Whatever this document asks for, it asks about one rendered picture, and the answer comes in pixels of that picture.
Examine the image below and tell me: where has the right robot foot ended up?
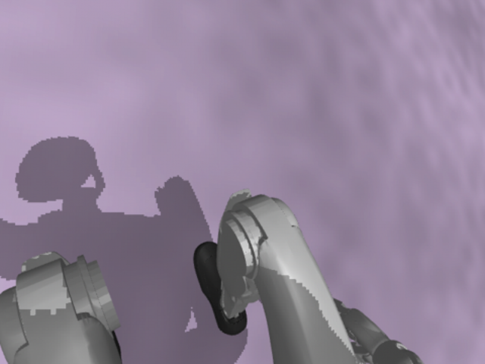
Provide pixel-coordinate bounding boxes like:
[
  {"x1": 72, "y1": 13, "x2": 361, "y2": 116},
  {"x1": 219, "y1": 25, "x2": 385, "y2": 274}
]
[{"x1": 193, "y1": 241, "x2": 247, "y2": 335}]

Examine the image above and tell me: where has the right robot arm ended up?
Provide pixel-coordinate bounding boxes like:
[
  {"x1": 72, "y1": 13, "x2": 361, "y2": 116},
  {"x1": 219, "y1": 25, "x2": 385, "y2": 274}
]
[{"x1": 372, "y1": 340, "x2": 424, "y2": 364}]

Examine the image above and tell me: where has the right robot hand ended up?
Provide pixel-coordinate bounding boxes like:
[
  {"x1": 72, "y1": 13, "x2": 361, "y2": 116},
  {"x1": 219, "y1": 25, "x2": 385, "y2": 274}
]
[{"x1": 333, "y1": 298, "x2": 390, "y2": 364}]

